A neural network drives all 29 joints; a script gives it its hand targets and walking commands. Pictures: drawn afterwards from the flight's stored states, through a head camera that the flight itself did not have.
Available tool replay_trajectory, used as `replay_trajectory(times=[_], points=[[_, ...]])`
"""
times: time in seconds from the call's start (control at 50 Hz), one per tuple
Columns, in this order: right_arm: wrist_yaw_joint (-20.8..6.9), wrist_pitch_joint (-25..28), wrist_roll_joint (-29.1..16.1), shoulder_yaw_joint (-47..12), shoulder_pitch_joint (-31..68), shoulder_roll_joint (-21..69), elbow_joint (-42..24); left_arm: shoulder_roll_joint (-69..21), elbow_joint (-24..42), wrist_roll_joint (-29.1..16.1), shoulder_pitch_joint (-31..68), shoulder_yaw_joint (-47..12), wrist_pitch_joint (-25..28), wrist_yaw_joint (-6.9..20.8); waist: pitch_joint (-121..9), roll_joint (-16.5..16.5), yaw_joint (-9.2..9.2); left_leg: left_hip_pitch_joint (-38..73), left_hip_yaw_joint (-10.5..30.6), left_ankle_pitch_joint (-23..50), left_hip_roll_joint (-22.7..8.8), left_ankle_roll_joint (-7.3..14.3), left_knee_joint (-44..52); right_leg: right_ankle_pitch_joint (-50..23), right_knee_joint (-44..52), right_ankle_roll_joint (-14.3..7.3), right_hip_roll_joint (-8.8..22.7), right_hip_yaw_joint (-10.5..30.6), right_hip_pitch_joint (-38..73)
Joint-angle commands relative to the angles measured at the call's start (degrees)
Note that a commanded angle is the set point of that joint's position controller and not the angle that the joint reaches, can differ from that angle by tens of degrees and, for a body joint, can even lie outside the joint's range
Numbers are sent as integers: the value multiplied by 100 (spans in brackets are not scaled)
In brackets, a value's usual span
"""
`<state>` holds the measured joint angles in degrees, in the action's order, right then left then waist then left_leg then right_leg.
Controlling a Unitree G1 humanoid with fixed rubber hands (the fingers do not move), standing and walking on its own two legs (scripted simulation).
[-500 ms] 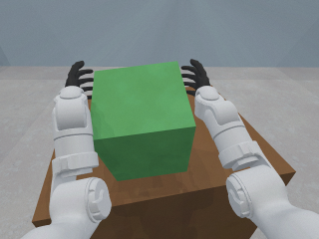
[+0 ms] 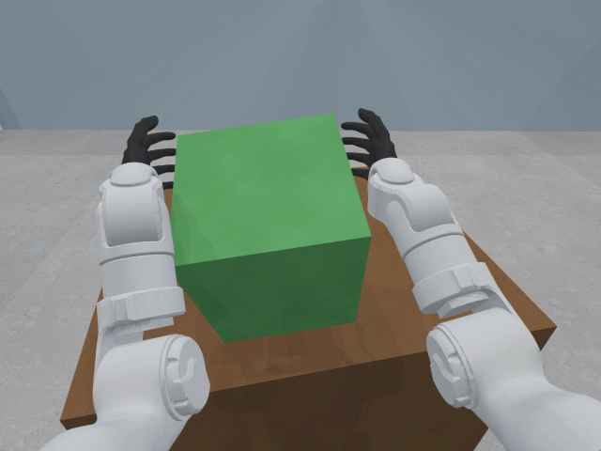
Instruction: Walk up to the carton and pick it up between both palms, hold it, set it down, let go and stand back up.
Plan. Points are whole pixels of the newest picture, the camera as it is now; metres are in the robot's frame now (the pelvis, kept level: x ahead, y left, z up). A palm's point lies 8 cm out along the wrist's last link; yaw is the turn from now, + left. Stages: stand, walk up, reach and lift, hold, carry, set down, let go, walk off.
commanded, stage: hold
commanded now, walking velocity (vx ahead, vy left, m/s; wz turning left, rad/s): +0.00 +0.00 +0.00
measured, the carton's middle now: (274, 237) +0.38 -0.01 +0.16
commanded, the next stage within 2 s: none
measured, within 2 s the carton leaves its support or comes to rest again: neither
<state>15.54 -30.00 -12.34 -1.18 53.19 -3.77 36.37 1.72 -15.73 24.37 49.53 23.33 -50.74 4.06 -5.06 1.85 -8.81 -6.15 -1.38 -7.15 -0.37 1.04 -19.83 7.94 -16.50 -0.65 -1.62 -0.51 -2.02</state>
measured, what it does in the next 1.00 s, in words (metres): stands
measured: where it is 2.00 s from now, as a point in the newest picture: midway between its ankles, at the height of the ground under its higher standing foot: outside the picture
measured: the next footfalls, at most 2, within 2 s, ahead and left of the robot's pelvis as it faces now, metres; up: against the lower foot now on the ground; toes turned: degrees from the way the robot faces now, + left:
none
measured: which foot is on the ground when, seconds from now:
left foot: down 0.00-1.00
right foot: down 0.00-1.00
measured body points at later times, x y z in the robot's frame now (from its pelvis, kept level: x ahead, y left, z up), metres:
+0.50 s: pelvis +0.00 +0.00 +0.00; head -0.08 +0.03 +0.44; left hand +0.39 +0.15 +0.27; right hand +0.37 -0.15 +0.27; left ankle +0.05 +0.10 -0.75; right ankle +0.02 -0.11 -0.75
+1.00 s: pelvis +0.00 +0.00 +0.00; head -0.08 +0.02 +0.44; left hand +0.39 +0.15 +0.27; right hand +0.37 -0.15 +0.27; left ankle +0.05 +0.10 -0.75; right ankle +0.02 -0.11 -0.75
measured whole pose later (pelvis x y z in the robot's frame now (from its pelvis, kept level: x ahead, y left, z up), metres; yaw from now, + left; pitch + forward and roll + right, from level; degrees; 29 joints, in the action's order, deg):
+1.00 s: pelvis +0.00 +0.00 +0.00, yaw +0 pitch -7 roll -1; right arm 15.6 -30.5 -12.3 -0.8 53.3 -3.8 36.0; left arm 1.7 -15.5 24.3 49.5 23.4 -50.8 4.7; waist -5.5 1.7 -8.8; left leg -6.2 -1.3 -7.1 -0.4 1.0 -19.8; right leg 7.9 -16.5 -0.7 -1.7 -0.5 -2.0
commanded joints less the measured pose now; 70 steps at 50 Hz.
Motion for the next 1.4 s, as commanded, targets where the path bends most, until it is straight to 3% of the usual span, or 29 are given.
replay_trajectory(times=[0.0,0.22,0.3,0.38,0.42,0.62,0.68,0.78,0.8,1.1,1.38], points=[[-1039,301,-1162,-1237,4630,2629,-2131,-2943,402,-1155,3457,-1898,298,1054,-2091,-572,636,954,74,833,99,-249,259,-560,156,47,-366,-190,820],[-978,277,-1221,-1322,4647,2618,-2335,-2915,455,-1177,3407,-1932,274,1070,-2175,-556,653,1034,23,1176,157,-247,173,-718,171,61,-355,-193,879],[-986,236,-1148,-1194,4624,2587,-2137,-2920,303,-1146,3402,-1876,261,1109,-1920,-574,576,917,32,842,140,-234,241,-533,199,50,-332,-167,814],[-1030,259,-1105,-1178,4715,2615,-2103,-2900,202,-1118,3483,-1807,288,1117,-1917,-541,679,816,50,589,127,-199,345,-308,194,39,-337,-175,831],[-1043,273,-1096,-1151,4726,2572,-2055,-2903,288,-1118,3547,-1853,309,1106,-1981,-543,640,807,85,547,85,-206,359,-319,169,30,-337,-187,784],[-1037,281,-1126,-1123,4656,2546,-2116,-2947,257,-1158,3397,-1912,281,1091,-1966,-590,592,905,92,717,108,-249,299,-456,194,27,-343,-165,803],[-1039,297,-1125,-1198,4764,2638,-2203,-2939,298,-1120,3470,-1878,286,1105,-2010,-514,663,860,48,709,122,-216,312,-467,171,45,-339,-162,846],[-1015,283,-1136,-1206,4633,2591,-2234,-2964,410,-1180,3395,-1987,281,1102,-2062,-552,569,949,53,934,126,-260,250,-631,158,41,-362,-174,901],[-1008,279,-1157,-1227,4676,2565,-2270,-2959,335,-1165,3338,-1942,270,1095,-2053,-575,643,956,67,956,129,-242,233,-629,158,38,-346,-162,892],[-1011,248,-1119,-1207,4728,2585,-2197,-2894,295,-1175,3434,-1921,280,1110,-1985,-526,626,972,76,788,127,-224,270,-492,206,52,-345,-163,819],[-956,218,-1207,-1340,4690,2610,-2402,-2888,394,-1200,3362,-1934,263,1111,-2147,-458,648,1073,46,1121,148,-229,195,-761,187,72,-350,-158,877]])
